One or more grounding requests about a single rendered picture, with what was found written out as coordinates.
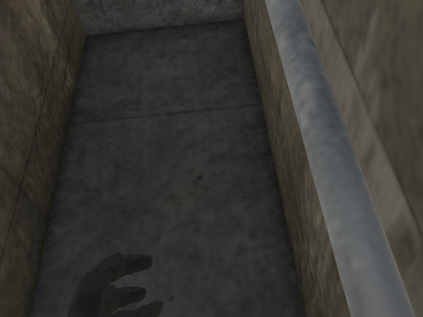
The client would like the robot left hand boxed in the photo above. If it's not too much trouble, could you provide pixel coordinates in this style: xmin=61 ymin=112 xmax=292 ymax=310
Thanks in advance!
xmin=67 ymin=252 xmax=163 ymax=317

